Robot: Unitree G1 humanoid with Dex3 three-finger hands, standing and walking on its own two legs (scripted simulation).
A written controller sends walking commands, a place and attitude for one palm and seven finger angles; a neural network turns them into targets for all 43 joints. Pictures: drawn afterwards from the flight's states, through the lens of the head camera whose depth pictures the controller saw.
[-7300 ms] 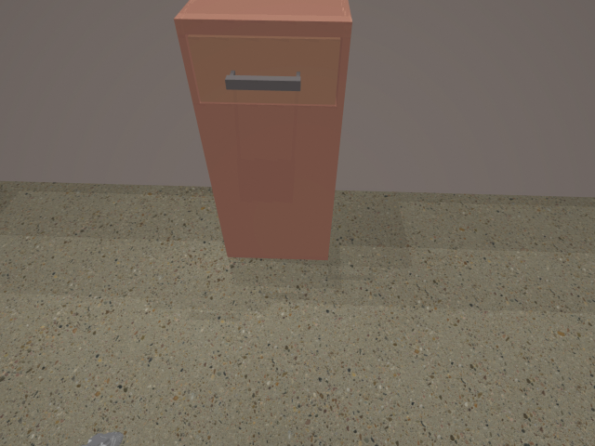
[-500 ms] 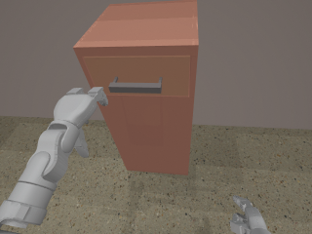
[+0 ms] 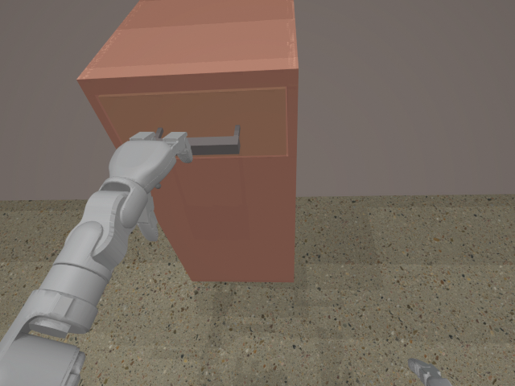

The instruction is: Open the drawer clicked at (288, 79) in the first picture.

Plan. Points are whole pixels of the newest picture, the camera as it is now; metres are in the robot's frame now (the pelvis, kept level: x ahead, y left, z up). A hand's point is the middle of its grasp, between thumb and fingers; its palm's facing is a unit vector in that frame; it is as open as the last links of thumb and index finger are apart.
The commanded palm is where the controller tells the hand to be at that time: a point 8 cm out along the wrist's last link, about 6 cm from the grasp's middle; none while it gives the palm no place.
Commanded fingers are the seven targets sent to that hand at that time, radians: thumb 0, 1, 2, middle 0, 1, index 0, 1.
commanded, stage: move the hooked fingers above the handle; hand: left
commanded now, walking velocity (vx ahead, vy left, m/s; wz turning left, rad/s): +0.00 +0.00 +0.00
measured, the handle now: (196, 138) +0.58 +0.19 +0.04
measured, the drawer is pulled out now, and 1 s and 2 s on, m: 0.00 0.00 0.00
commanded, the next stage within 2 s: none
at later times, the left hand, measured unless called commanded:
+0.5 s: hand (189, 158) +0.46 +0.16 +0.10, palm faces -0.04 -0.04 -1.00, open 13.8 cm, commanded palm +0.46 +0.19 +0.17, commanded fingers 0.00 -0.50 0.30 -0.30 -1.20 -0.30 -1.20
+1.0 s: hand (219, 130) +0.53 +0.12 +0.11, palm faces +0.06 -0.08 -0.99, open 13.8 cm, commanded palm +0.51 +0.18 +0.16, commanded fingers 0.00 -0.50 0.30 -0.30 -1.20 -0.30 -1.20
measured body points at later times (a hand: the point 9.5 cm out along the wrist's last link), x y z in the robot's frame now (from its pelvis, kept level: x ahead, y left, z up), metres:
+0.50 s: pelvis +0.02 +0.00 -0.01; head +0.06 -0.02 +0.44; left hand +0.46 +0.16 +0.16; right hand +0.14 -0.25 -0.14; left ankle -0.02 +0.12 -0.74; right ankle +0.01 -0.12 -0.74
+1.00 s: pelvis +0.02 +0.00 -0.01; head +0.09 -0.02 +0.43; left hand +0.52 +0.12 +0.16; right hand +0.03 -0.28 -0.15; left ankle -0.02 +0.12 -0.74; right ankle +0.01 -0.12 -0.74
